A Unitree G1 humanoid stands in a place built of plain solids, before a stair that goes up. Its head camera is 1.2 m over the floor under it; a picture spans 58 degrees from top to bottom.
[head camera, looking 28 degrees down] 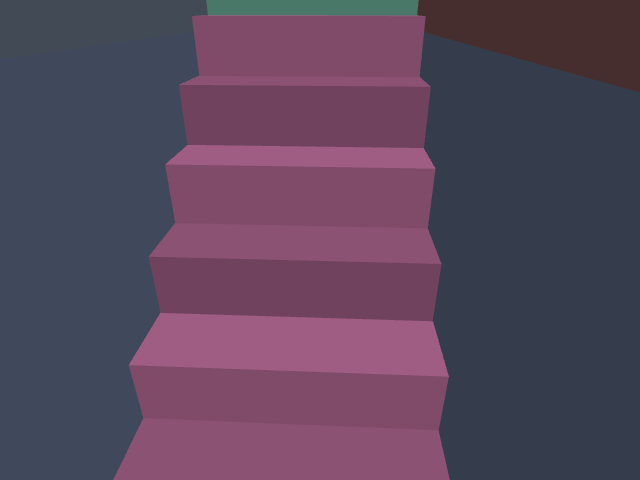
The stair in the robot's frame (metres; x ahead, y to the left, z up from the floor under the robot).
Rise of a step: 0.20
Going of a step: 0.22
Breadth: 0.81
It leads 3 degrees to the right of straight ahead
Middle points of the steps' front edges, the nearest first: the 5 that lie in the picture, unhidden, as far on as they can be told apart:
0.81 0.09 0.40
1.03 0.07 0.59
1.24 0.06 0.79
1.46 0.05 0.99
1.67 0.04 1.18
